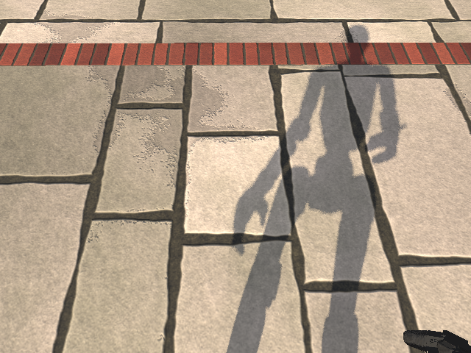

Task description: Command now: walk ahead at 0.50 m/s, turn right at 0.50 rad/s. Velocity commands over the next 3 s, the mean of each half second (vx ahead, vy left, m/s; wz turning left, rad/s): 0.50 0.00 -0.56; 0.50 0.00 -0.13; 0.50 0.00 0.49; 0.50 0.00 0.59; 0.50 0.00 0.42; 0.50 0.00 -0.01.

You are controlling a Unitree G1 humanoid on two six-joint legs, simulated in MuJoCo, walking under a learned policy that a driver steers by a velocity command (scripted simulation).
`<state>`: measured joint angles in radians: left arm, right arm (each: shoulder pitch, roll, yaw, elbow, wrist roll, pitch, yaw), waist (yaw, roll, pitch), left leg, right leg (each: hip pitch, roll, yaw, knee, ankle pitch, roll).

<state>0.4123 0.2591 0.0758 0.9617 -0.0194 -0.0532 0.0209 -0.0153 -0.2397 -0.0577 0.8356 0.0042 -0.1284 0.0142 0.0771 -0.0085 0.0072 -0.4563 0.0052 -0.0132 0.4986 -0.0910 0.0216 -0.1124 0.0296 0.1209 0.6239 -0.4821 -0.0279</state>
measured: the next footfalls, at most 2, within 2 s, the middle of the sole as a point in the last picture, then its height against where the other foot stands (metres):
right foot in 0.50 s outside the picture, level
left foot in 1.06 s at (299, 263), level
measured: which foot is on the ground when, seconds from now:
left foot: down 0.00-0.52, up 0.54-1.00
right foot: up 0.00-0.48, down 0.50-1.00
